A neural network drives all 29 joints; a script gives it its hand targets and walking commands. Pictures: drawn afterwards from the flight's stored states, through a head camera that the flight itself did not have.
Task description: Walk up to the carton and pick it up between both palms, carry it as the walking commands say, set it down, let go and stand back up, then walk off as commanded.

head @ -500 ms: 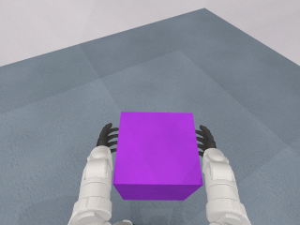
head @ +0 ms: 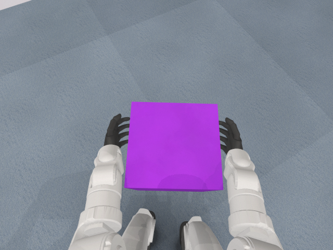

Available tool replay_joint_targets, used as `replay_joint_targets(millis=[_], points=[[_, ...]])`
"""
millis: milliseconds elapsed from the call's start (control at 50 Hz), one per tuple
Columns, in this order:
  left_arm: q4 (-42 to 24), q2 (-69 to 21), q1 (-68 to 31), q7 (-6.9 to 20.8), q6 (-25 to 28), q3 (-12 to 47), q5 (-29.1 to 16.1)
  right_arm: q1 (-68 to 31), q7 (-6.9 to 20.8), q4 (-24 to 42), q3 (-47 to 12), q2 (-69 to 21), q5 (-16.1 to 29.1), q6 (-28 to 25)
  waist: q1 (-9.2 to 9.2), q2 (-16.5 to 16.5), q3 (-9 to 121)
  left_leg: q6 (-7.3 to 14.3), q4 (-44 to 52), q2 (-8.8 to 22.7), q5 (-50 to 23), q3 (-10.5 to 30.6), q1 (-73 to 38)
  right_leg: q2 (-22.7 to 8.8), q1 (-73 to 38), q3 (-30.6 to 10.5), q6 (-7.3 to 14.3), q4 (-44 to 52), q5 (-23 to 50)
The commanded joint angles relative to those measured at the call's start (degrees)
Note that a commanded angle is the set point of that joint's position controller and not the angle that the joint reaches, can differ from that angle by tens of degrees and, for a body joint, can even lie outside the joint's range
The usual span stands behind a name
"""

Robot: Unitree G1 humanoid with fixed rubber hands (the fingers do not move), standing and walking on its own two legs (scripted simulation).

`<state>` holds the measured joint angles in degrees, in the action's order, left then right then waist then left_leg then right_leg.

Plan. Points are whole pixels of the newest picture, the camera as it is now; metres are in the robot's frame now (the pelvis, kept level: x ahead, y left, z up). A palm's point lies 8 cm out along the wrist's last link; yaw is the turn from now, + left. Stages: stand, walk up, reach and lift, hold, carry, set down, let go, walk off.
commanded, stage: set down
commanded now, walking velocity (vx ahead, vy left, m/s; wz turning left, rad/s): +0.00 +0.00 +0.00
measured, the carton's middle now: (171, 153) +0.36 +0.01 -0.14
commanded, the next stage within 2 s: none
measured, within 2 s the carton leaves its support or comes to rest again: neither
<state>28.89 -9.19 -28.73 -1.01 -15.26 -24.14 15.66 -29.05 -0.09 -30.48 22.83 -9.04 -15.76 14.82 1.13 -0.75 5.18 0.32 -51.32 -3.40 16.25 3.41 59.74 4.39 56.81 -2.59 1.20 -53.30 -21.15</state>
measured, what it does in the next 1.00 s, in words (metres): lowers itself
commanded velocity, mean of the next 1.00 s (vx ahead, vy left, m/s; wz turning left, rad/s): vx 0.00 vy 0.00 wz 0.00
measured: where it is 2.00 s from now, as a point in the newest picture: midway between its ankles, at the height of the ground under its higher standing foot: (166, 247)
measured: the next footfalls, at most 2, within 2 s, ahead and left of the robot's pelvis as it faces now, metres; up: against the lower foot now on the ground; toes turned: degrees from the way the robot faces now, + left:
none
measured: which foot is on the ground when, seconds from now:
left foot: down 0.00-1.00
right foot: down 0.00-1.00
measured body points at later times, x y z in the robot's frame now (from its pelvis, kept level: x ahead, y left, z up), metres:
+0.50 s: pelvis -0.02 +0.01 -0.08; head +0.19 +0.01 +0.33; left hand +0.40 +0.16 -0.15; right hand +0.41 -0.15 -0.15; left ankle +0.07 +0.11 -0.68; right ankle +0.03 -0.10 -0.67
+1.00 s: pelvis -0.03 +0.00 -0.15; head +0.22 +0.00 +0.22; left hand +0.43 +0.16 -0.24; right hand +0.43 -0.15 -0.24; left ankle +0.07 +0.11 -0.67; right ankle +0.03 -0.11 -0.67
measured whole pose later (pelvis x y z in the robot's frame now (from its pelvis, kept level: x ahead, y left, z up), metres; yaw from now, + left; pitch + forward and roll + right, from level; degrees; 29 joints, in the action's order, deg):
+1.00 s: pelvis -0.03 +0.00 -0.15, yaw -1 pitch +41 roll -1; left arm 38.3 -2.3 -49.2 -5.7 -14.2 -24.2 10.1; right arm -50.8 -3.4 -42.1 21.4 0.3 -8.2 13.6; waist 0.9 -0.3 9.0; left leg -1.4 -88.1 -6.1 26.2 4.2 102.9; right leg 7.6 99.7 -1.9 0.1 -90.3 -31.6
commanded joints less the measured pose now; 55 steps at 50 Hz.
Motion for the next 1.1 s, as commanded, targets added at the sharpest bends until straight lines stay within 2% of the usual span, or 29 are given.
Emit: replay_joint_targets(millis=[0,180,380,600,1080], points=[[4.02,-52.6,-29.49,13.04,1.16,33.98,-6.89,-30.57,12.71,-2.9,-32.5,-51.1,6.78,-1.78,-0.15,0.38,40.3,-0.1,-0.54,-3.32,-15.48,0.81,-23.5,2.31,-9.63,-2.13,-0.81,2.77,15.84],[5.44,-53.57,-34.06,11.58,1.19,34.44,-7.72,-35.98,13.42,-5.13,-31.83,-50.41,8.41,-1.93,-0.5,0.72,45.74,-0.68,-7.05,-3.76,-13.06,0.72,-17.7,3.21,0.54,-1.04,-0.9,-4.06,12.39],[6.02,-53.67,-39.62,9.71,1.1,34.62,-9.08,-41.59,12.98,-7.14,-31.24,-49.92,10.16,-1.77,-0.71,1.07,50.78,-1.28,-14.05,-4.53,-10.38,0.06,-11.84,3.98,8.85,0.03,-1.3,-10.89,9.37],[7.62,-51.43,-45.67,8.11,1.59,32.84,-9.79,-46.92,11.15,-8.64,-29.92,-47.82,11.14,-2.26,-1.08,1.28,53.57,-1.75,-21.08,-5.36,-9.01,-0.88,-4.99,4.61,14.89,0.85,-1.73,-17.57,8.26],[10.09,-45.79,-60.21,6.59,2.02,29.59,-12.11,-61.51,6.94,-9.55,-29.12,-43.34,13.79,-2.73,0.11,0.37,59.73,-2.5,-35.62,-6.4,-6.88,-4.12,10.41,5.98,21.75,2.66,-2.69,-31.17,7.84]])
